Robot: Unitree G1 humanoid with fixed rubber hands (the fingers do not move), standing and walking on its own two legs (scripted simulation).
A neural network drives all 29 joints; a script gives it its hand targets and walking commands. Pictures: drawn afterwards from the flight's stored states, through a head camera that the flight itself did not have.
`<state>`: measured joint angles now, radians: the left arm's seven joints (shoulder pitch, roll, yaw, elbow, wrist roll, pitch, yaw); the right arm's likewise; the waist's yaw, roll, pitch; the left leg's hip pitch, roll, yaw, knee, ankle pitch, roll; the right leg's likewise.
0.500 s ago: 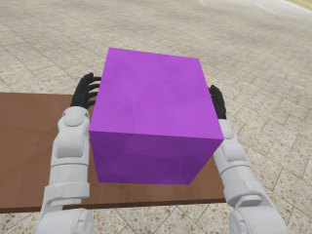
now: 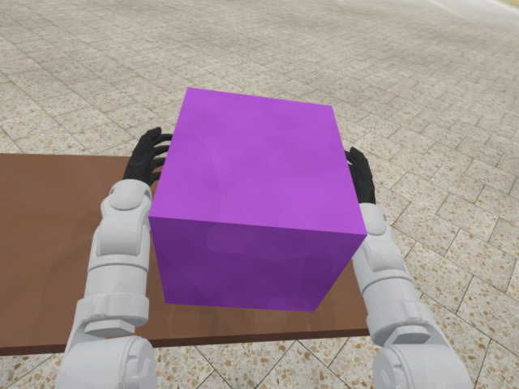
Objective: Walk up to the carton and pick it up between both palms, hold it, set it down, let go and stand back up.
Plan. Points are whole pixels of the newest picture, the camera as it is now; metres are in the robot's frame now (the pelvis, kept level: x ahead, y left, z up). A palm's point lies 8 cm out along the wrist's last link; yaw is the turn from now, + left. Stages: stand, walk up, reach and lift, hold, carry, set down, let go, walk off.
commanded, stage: set down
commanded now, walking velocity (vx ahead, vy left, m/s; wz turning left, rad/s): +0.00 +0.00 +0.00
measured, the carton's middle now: (251, 201) +0.40 -0.01 +0.12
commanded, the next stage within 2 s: none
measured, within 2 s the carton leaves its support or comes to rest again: rests again in 1.70 s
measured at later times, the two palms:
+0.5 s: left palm (149, 186) +0.42 +0.16 +0.13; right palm (353, 204) +0.38 -0.18 +0.13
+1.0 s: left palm (161, 190) +0.43 +0.14 +0.11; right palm (356, 217) +0.37 -0.19 +0.10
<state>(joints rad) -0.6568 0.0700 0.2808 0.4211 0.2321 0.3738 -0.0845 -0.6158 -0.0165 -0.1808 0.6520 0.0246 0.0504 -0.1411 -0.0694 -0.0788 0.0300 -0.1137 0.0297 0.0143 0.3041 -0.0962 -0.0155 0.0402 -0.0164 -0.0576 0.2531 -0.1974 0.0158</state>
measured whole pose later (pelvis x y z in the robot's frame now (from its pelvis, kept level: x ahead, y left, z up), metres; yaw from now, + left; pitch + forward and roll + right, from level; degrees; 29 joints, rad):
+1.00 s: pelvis +0.02 +0.00 +0.00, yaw -2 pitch +1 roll +0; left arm -0.72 0.08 0.31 0.75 0.23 0.14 -0.10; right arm -0.58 0.04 -0.31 0.72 -0.13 -0.05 -0.13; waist -0.07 -0.06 0.00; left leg -0.19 0.03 0.04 0.28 -0.10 -0.01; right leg -0.05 -0.02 -0.03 0.23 -0.19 0.03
